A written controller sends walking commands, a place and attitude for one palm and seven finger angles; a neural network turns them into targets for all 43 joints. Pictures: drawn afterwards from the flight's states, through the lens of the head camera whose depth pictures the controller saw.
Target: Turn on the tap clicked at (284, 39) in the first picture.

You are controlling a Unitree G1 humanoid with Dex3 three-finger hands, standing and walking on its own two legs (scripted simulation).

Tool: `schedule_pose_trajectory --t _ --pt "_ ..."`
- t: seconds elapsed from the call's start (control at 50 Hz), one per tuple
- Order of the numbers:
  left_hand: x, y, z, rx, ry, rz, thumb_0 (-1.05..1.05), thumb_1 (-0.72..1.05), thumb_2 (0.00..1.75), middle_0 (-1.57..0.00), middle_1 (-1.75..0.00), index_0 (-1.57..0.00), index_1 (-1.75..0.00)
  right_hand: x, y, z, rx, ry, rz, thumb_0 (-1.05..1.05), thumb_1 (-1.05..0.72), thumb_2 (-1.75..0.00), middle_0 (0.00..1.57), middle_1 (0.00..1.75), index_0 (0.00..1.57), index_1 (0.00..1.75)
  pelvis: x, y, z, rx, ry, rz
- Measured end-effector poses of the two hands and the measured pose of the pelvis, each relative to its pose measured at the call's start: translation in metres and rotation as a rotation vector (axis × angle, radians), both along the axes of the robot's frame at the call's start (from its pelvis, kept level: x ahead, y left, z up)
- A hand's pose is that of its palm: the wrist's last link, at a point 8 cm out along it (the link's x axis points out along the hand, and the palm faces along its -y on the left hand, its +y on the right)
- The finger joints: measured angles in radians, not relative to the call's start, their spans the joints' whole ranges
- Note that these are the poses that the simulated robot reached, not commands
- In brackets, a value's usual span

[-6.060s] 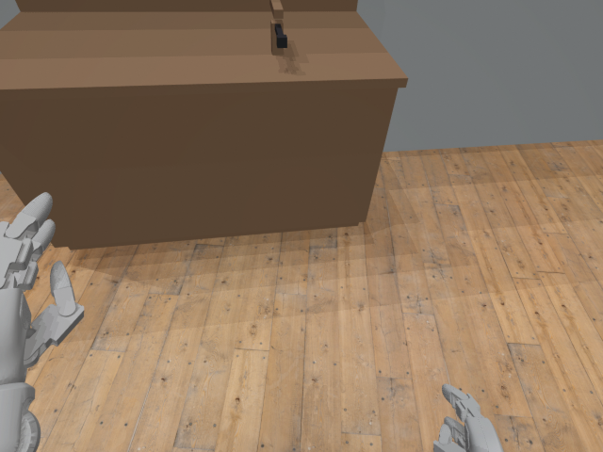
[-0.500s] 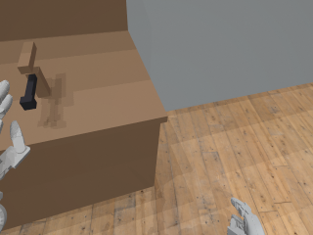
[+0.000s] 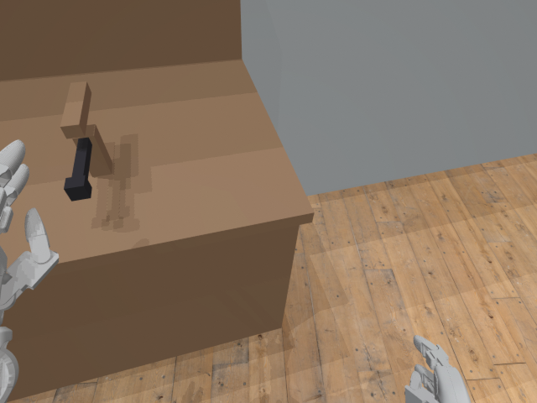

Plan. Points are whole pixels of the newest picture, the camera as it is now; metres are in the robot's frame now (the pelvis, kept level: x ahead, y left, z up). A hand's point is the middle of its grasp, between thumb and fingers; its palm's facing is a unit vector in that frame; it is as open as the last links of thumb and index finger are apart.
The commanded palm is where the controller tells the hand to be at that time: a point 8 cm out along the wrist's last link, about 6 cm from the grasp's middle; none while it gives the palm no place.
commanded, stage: come to a stop and stand still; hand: left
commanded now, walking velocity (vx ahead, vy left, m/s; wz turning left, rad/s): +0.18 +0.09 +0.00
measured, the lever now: (78, 188) +0.38 +0.34 +0.10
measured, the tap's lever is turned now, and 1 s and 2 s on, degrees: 0 0 0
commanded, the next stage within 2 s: look again from close up in 1.58 s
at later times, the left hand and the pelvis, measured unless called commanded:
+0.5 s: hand (60, 218) +0.26 +0.26 +0.19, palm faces +0.36 -0.84 -0.41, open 7.4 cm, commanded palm +0.20 +0.30 +0.19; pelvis +0.04 +0.02 +0.02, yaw +0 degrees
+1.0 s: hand (43, 229) +0.25 +0.29 +0.17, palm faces +0.35 -0.86 -0.38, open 7.4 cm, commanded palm +0.19 +0.31 +0.19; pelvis +0.03 +0.03 +0.02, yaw -1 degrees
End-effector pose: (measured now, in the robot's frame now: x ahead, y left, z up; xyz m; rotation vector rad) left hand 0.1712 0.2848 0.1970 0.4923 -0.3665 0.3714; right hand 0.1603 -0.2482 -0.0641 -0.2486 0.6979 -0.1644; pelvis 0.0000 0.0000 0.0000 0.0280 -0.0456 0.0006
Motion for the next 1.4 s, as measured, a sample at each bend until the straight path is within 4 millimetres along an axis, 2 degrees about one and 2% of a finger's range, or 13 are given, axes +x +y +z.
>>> schedule_pose_trajectory --t 0.1,0.2,0.32,0.4,0.5,0.6,0.64,0.7,0.86,0.94,1.08,1.24,1.4 --pt "0.015 0.009 0.001 0.019 0.012 0.02 0.01 0.88 0.9 -0.21 -0.3 -0.21 -0.3 0.019 0.033 -0.003 0.09 -0.06 0.036 0.02 -0.91 -0.9 0.2 0.3 0.2 0.29 0.009 0.004 -0.003 -0.002 0.002 0.016" --pt "0.02 0.013 0.002 -0.037 0.026 0.021 0.01 0.88 0.9 -0.21 -0.3 -0.21 -0.3 0.027 0.057 -0.008 0.121 0.007 0.085 0.02 -0.9 -0.9 0.2 0.3 0.2 0.29 0.026 0.015 0.005 -0.035 0.015 0.014" --pt "0.041 0.037 -0.007 -0.078 0.052 0.042 0.01 0.88 0.9 -0.21 -0.3 -0.21 -0.3 0.037 0.072 -0.003 0.088 0.047 0.082 0.02 -0.9 -0.9 0.2 0.3 0.2 0.3 0.037 0.028 0.01 -0.021 0.017 0.001" --pt "0.052 0.035 -0.003 -0.081 0.084 0.025 0.01 0.89 0.9 -0.21 -0.3 -0.21 -0.3 0.044 0.077 0.011 0.099 0.014 0.094 0.02 -0.9 -0.9 0.2 0.3 0.2 0.3 0.038 0.028 0.019 -0.022 0.021 0.01" --pt "0.049 0.016 0.005 -0.018 0.108 -0.029 0.02 0.89 0.9 -0.21 -0.3 -0.21 -0.3 0.052 0.069 0.018 0.105 -0.04 0.095 0.02 -0.9 -0.9 0.2 0.3 0.2 0.3 0.039 0.02 0.019 -0.018 0.036 -0.006" --pt "0.043 0.014 0.003 -0.037 0.141 0.008 0.01 0.88 0.9 -0.22 -0.3 -0.21 -0.3 0.053 0.049 0.015 0.079 -0.021 0.071 0.02 -0.9 -0.9 0.2 0.3 0.2 0.3 0.041 0.014 0.02 -0.047 0.054 -0.002" --pt "0.048 0.027 0.015 0.06 0.103 0.027 0.01 0.88 0.9 -0.22 -0.3 -0.22 -0.3 0.048 0.041 0.013 0.042 0.004 0.092 0.01 -0.9 -0.9 0.2 0.3 0.2 0.3 0.037 0.009 0.02 -0.048 0.055 0.013" --pt "0.057 0.049 0.022 0.022 0.023 0.092 0.01 0.88 0.9 -0.22 -0.3 -0.22 -0.3 0.043 0.032 0.012 0.035 0.032 0.1 0.02 -0.9 -0.9 0.2 0.3 0.2 0.29 0.03 0.007 0.02 -0.035 0.054 0.004" --pt "0.046 0.009 -0.016 -0.087 0.146 -0.081 0.01 0.89 0.9 -0.21 -0.3 -0.21 -0.3 0.025 0.026 0.019 0.016 0.007 0.026 0.02 -0.91 -0.9 0.2 0.3 0.2 0.29 0.027 0.021 0.019 -0.043 0.049 -0.018" --pt "0.042 0.023 -0.02 -0.077 0.159 -0.084 0.01 0.88 0.9 -0.22 -0.3 -0.21 -0.3 0.019 0.038 0.021 -0.009 0.032 0.024 0.02 -0.91 -0.9 0.2 0.3 0.2 0.29 0.029 0.028 0.02 -0.047 0.045 -0.013" --pt "0.048 0.06 -0.005 -0.074 0.053 -0.004 0.01 0.88 0.9 -0.22 -0.3 -0.21 -0.3 0.029 0.071 0.023 0.003 0.029 0.077 0.02 -0.9 -0.9 0.2 0.3 0.2 0.29 0.035 0.046 0.022 -0.052 0.038 -0.008" --pt "0.055 0.071 -0.011 -0.104 0.061 -0.045 0.01 0.89 0.9 -0.21 -0.3 -0.21 -0.3 0.056 0.107 0.032 0.031 -0.037 0.111 0.02 -0.9 -0.9 0.2 0.3 0.2 0.3 0.042 0.067 0.021 -0.056 0.037 -0.007" --pt "0.05 0.09 -0.008 -0.082 0.058 -0.024 0.01 0.88 0.9 -0.21 -0.3 -0.21 -0.3 0.066 0.125 0.034 0.033 -0.047 0.136 0.02 -0.9 -0.9 0.2 0.3 0.2 0.3 0.042 0.08 0.02 -0.056 0.031 -0.002"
